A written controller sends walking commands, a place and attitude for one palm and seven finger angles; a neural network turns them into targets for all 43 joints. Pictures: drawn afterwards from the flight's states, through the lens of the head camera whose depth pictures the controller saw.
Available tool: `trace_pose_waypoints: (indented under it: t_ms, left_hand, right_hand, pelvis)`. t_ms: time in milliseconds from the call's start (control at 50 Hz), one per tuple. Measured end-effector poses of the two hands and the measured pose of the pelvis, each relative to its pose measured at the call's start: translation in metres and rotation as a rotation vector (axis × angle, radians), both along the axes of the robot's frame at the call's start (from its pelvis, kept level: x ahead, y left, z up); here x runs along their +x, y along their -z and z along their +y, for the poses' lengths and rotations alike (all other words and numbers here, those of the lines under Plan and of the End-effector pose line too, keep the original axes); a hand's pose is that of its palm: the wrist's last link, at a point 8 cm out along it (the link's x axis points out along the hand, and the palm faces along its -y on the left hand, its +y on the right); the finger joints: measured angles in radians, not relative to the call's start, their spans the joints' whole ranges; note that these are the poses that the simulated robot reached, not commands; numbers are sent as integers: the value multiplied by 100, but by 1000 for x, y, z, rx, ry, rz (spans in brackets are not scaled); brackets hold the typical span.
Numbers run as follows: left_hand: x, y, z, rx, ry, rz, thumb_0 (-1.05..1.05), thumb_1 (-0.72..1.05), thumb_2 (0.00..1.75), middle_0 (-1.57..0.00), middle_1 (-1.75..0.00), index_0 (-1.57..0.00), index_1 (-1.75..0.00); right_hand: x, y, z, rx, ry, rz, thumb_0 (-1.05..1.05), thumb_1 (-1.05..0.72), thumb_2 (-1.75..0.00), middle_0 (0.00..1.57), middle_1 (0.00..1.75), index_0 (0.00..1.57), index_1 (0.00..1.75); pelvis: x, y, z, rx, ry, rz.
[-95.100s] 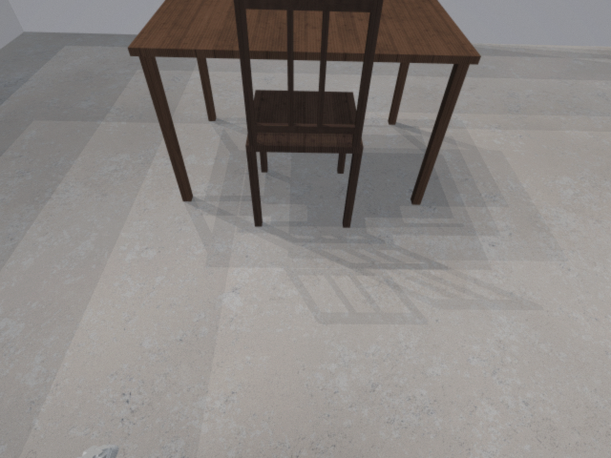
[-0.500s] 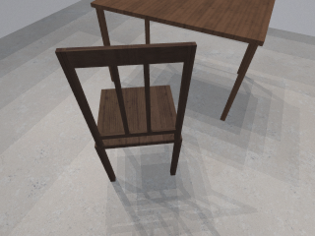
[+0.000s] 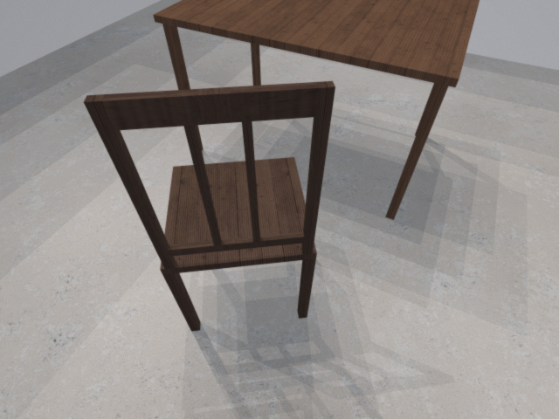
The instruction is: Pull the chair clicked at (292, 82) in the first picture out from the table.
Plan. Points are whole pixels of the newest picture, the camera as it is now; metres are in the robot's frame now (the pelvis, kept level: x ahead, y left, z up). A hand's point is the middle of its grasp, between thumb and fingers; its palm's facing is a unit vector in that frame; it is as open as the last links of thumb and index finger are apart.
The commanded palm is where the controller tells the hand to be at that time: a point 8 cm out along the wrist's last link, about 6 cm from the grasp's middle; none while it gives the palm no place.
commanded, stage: let the arm hang, fingers relaxed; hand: left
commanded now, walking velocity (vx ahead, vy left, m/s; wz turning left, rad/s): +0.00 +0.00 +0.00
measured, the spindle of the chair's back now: (206, 193) +0.56 +0.20 -0.06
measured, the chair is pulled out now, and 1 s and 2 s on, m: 0.62 0.62 0.62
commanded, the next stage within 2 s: look to check the result in 0.04 s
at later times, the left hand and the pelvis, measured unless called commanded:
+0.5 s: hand out of the picture +0.01 +0.16 -0.17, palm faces +0.02 -0.98 -0.18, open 7.3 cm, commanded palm none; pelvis +0.01 +0.00 +0.00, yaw +0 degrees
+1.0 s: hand out of the picture +0.01 +0.16 -0.17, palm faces +0.03 -0.98 -0.17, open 7.3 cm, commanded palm none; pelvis +0.02 +0.00 +0.00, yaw +0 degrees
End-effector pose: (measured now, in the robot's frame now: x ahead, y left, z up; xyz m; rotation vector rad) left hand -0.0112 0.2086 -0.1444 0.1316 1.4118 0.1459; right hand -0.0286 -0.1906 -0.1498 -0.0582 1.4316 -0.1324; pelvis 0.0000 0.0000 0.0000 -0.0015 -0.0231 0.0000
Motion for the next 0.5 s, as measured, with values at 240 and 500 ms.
trace_pose_waypoints:
  t_ms: [240, 500]
  left_hand:
    - [7, 0, -2, -3, -4, 8, 1, 91, 89, -20, -30, -20, -30]
    - [17, 0, 1, 3, 3, -4, 1, 92, 89, -20, -30, -20, -30]
  right_hand:
    - [7, -4, -14, -33, -8, 17, 0, -90, -90, 20, 30, 20, 30]
    - [14, -4, -14, -32, -8, 14, 0, -90, -90, 20, 30, 20, 30]
  pelvis:
    - [8, -1, -3, -1, -3, 4]
    - [14, -1, -4, -1, -2, 0]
